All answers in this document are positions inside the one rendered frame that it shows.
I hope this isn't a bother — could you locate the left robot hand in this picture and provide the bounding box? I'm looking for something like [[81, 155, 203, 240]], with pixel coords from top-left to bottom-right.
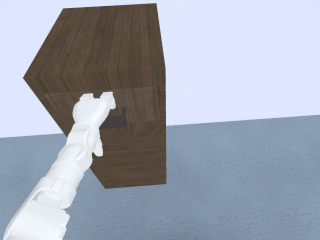
[[72, 91, 116, 157]]

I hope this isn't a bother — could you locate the left robot upper arm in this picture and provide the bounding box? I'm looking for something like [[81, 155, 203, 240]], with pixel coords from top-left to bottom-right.
[[6, 200, 70, 240]]

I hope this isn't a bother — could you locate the cabinet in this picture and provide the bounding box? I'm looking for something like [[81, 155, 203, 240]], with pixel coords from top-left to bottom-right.
[[23, 3, 167, 189]]

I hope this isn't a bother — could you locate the robot left forearm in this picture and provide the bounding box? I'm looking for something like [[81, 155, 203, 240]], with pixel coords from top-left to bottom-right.
[[3, 121, 100, 240]]

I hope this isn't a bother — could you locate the drawer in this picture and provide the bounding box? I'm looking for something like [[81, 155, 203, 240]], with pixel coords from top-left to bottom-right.
[[45, 86, 159, 127]]

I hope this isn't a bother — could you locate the handle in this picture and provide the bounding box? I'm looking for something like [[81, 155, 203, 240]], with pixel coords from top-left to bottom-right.
[[99, 107, 127, 129]]

